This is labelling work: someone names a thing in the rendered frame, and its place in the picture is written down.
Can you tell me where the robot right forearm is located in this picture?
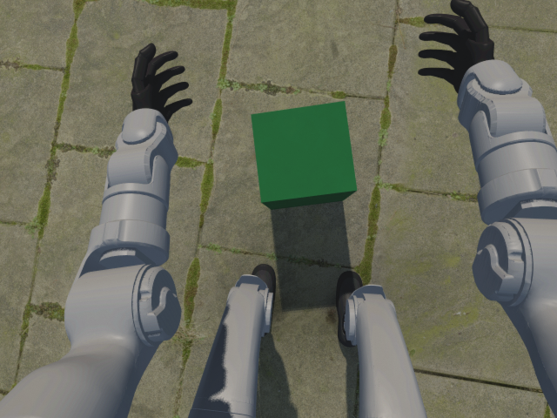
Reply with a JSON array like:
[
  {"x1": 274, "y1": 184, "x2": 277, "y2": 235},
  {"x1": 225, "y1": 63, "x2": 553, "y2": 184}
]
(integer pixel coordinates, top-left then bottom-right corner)
[{"x1": 457, "y1": 59, "x2": 557, "y2": 225}]

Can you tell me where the left robot hand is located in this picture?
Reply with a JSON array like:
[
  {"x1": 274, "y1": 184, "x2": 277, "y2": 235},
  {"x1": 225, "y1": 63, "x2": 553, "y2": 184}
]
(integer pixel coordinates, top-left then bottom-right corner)
[{"x1": 131, "y1": 43, "x2": 192, "y2": 123}]

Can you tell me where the robot right thigh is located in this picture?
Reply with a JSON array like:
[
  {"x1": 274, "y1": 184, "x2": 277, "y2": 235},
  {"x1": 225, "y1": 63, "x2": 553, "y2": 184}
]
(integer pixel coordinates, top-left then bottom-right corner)
[{"x1": 346, "y1": 293, "x2": 427, "y2": 418}]

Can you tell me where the robot left forearm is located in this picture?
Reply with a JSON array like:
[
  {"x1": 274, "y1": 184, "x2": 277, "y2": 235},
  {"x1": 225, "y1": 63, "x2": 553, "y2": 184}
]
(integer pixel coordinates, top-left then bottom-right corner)
[{"x1": 64, "y1": 108, "x2": 178, "y2": 338}]

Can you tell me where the right robot upper arm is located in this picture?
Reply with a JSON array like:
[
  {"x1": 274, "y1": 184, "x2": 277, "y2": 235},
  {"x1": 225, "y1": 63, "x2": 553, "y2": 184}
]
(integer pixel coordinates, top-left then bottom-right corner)
[{"x1": 472, "y1": 218, "x2": 557, "y2": 418}]

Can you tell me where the robot thigh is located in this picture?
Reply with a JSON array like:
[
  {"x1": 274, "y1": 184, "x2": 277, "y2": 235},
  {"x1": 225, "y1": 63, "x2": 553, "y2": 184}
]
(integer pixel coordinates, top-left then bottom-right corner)
[
  {"x1": 188, "y1": 283, "x2": 273, "y2": 418},
  {"x1": 346, "y1": 293, "x2": 427, "y2": 418}
]

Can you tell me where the robot left thigh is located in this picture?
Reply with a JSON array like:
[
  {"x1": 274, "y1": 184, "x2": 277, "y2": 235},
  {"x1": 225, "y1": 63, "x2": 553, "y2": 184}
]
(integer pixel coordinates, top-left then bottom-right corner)
[{"x1": 188, "y1": 283, "x2": 273, "y2": 418}]

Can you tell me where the right robot hand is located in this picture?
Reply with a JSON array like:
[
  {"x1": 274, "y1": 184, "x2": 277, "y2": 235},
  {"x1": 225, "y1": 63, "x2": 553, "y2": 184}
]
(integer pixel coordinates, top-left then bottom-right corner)
[{"x1": 418, "y1": 0, "x2": 494, "y2": 93}]

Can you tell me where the carton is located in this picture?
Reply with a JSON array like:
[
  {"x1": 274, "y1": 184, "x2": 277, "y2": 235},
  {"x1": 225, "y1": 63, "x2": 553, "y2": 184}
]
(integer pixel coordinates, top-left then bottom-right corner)
[{"x1": 251, "y1": 101, "x2": 357, "y2": 210}]

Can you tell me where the left robot upper arm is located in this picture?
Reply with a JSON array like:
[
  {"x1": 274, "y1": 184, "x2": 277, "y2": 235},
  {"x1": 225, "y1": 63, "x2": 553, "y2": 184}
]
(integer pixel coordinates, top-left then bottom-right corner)
[{"x1": 0, "y1": 264, "x2": 182, "y2": 418}]

